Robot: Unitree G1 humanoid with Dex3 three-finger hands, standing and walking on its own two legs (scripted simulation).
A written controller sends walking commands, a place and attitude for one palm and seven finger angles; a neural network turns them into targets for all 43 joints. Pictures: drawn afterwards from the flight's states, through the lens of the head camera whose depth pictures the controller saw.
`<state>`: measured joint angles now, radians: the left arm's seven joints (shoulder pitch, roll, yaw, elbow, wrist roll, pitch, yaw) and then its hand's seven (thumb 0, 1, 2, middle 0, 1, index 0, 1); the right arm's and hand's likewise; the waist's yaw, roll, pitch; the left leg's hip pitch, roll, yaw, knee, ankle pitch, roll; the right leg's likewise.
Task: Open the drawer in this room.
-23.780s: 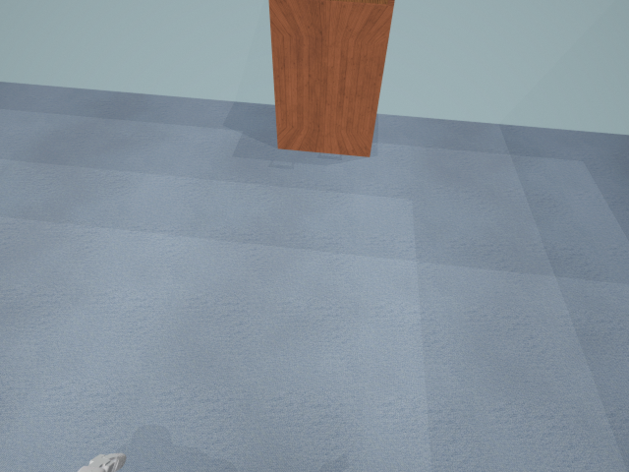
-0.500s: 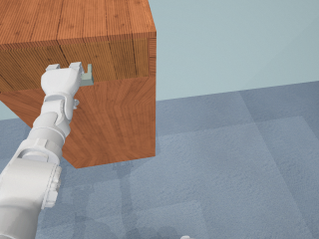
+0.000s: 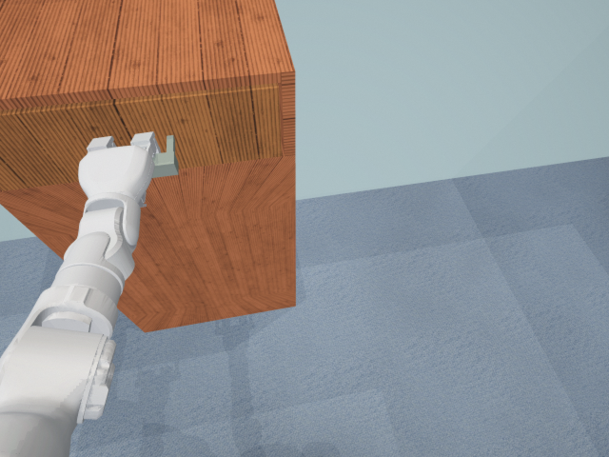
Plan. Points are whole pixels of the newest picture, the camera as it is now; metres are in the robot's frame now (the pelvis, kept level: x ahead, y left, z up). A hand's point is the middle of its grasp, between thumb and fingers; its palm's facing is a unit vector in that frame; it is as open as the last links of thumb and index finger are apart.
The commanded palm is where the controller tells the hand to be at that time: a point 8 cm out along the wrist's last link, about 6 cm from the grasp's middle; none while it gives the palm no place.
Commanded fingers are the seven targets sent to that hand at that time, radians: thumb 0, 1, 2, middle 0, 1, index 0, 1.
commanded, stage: pull the drawer open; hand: left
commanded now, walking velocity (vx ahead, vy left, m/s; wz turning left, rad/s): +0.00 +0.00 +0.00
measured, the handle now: (131, 157) +0.53 +0.23 +0.06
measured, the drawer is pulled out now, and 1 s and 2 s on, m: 0.00 0.07 0.22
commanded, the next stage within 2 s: none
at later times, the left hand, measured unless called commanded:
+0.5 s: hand (133, 208) +0.45 +0.22 +0.04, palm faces -0.05 -0.02 -1.00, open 6.0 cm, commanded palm +0.43 +0.22 +0.09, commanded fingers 0.00 0.90 0.90 -0.40 -1.35 -0.40 -1.35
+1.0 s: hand (131, 238) +0.40 +0.21 +0.04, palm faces +0.01 -0.03 -1.00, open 6.0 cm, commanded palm +0.39 +0.22 +0.09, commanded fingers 0.00 0.90 0.90 -0.40 -1.35 -0.40 -1.35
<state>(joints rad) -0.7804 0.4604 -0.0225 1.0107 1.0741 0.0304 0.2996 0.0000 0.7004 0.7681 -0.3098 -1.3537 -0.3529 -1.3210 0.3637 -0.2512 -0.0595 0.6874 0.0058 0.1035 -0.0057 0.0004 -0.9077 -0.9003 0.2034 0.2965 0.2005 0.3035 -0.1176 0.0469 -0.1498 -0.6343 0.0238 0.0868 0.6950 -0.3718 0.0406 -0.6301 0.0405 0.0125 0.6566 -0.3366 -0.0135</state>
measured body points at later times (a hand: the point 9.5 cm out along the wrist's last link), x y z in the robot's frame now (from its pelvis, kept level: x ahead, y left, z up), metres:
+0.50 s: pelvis -0.01 -0.01 +0.00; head +0.07 -0.01 +0.44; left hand +0.45 +0.22 +0.09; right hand +0.06 -0.28 -0.13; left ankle -0.03 +0.09 -0.72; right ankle -0.02 -0.12 -0.72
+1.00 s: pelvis +0.00 -0.01 +0.01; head +0.05 -0.02 +0.46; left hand +0.40 +0.21 +0.09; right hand +0.09 -0.27 -0.12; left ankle -0.03 +0.09 -0.72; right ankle -0.02 -0.12 -0.72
